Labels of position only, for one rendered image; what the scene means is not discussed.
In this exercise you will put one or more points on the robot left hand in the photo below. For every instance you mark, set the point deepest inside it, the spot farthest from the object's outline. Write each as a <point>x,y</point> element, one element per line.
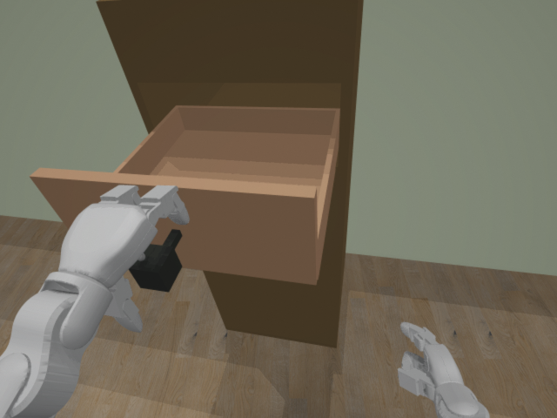
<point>107,238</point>

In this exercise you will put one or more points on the handle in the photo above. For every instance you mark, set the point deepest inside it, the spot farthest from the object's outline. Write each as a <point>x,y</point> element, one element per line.
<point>161,265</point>

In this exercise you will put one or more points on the drawer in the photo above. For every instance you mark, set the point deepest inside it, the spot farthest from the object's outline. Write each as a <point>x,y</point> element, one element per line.
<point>256,182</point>

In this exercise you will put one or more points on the cabinet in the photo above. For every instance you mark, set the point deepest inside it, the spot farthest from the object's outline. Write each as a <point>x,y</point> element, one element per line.
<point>253,53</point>

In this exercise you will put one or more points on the robot right hand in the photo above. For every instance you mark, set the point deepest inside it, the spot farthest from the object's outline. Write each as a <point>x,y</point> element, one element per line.
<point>422,375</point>

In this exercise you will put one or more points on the robot left forearm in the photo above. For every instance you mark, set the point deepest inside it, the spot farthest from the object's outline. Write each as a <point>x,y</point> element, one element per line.
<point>39,369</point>

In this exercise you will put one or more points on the robot right forearm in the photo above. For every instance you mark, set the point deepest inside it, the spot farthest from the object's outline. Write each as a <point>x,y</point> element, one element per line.
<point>454,400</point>

